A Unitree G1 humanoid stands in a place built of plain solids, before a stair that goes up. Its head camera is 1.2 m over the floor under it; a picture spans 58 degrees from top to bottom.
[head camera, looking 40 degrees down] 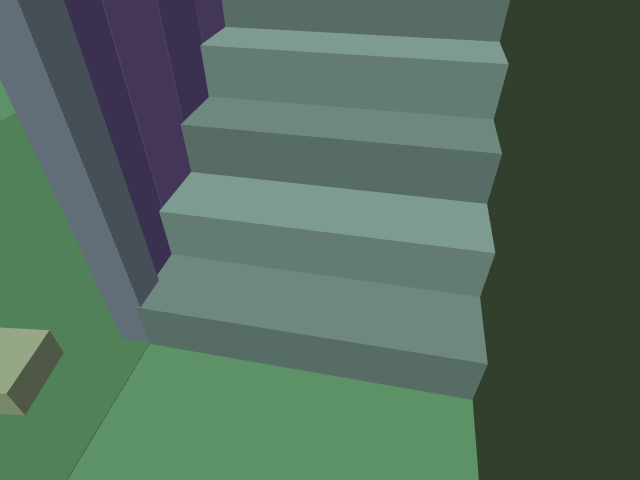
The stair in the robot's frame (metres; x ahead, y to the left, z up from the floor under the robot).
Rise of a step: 0.19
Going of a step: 0.25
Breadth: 1.05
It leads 11 degrees to the right of straight ahead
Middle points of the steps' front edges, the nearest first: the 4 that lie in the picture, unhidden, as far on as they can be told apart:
0.78 0.06 0.19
1.03 0.01 0.37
1.27 -0.04 0.56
1.52 -0.09 0.74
